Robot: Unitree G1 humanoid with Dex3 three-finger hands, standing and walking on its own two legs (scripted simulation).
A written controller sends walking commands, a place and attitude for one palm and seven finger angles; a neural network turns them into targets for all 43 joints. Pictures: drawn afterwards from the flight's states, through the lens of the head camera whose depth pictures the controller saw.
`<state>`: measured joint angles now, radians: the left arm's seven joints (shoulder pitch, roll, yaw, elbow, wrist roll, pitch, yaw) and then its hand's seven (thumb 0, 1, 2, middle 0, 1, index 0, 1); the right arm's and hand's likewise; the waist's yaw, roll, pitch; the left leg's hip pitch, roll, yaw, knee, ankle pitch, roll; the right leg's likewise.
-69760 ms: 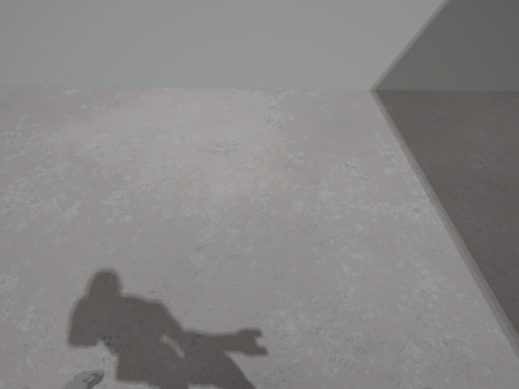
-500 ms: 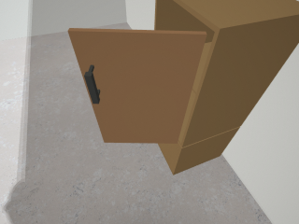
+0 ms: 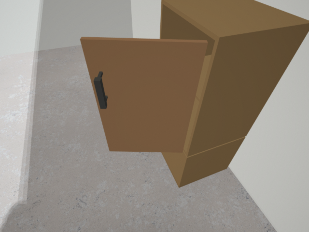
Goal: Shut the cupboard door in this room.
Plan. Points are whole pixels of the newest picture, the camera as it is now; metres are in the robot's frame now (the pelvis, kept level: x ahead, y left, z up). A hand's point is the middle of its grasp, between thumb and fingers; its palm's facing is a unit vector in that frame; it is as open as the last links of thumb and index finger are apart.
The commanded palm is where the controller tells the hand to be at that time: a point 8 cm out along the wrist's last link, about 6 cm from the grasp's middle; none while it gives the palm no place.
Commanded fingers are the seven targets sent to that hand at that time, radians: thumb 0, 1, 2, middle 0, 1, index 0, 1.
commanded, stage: shuffle to correct the standing spot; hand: left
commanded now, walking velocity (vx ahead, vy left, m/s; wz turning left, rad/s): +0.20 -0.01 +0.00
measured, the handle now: (102, 90) +0.55 +0.22 +0.07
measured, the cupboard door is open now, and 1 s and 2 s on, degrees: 68 68 68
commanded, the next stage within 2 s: come to a stop and stand still in 0.52 s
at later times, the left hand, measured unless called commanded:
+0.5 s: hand out of the picture +0.06 +0.17 -0.19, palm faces +0.04 -0.99 -0.14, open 7.4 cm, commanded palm none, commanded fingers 0.00 0.90 0.90 -0.20 -0.30 -0.20 -0.30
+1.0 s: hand out of the picture +0.15 +0.23 -0.18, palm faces +0.03 -0.99 -0.15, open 7.4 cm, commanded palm none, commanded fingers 0.00 0.90 0.90 -0.20 -0.30 -0.20 -0.30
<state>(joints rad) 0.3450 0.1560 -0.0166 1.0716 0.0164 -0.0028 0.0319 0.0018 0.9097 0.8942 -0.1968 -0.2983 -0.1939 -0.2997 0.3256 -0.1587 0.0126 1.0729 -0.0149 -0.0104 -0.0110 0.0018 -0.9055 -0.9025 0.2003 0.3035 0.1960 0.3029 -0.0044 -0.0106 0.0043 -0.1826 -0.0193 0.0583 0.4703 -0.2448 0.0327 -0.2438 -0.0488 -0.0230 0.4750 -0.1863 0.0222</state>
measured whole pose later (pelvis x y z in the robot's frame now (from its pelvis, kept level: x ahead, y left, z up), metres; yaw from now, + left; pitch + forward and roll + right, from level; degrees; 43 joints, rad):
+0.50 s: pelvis +0.06 +0.01 -0.01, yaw +0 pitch -2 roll -1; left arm 0.35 0.13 0.03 1.05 0.02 -0.05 0.01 0.00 0.91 0.89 -0.20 -0.30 -0.19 -0.30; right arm 0.41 -0.11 0.01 1.11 -0.02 -0.05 -0.02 0.00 -0.90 -0.90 0.20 0.30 0.20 0.30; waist -0.01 -0.01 0.02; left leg -0.19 0.00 0.07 0.66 -0.43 0.05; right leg -0.25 -0.02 -0.08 0.58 -0.28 -0.02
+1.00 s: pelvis +0.11 +0.06 +0.00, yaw +0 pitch +0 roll -3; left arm 0.24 0.17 0.05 0.99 0.02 0.05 0.03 0.00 0.91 0.89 -0.20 -0.30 -0.19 -0.30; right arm 0.22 -0.14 -0.01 1.04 -0.03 -0.02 -0.05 0.01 -0.94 -0.90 0.20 0.30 0.20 0.30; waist -0.01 -0.03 0.08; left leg -0.29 0.05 0.11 0.47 -0.18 0.06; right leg -0.41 -0.01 -0.02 0.98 -0.46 0.02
